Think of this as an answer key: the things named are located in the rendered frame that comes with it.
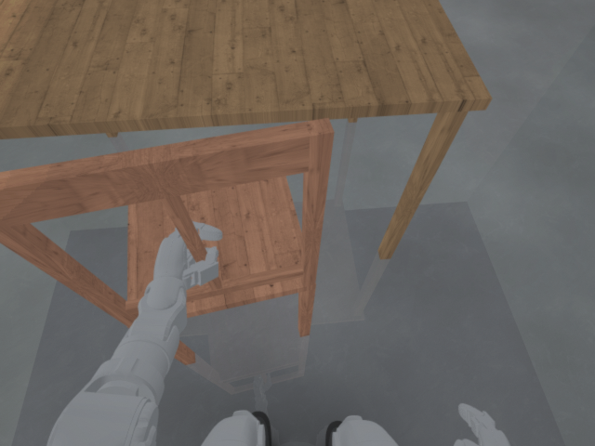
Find left robot upper arm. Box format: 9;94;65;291
52;392;159;446

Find table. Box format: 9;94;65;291
0;0;492;259

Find left robot shin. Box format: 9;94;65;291
232;411;258;421

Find robot left forearm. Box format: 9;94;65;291
46;277;187;446

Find robot right hand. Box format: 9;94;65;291
454;403;510;446

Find robot shin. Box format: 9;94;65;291
339;415;363;427
232;411;258;421

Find right robot shin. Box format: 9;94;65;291
339;415;363;427

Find chair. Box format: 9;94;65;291
0;118;335;365

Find robot left hand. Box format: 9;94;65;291
153;221;222;290

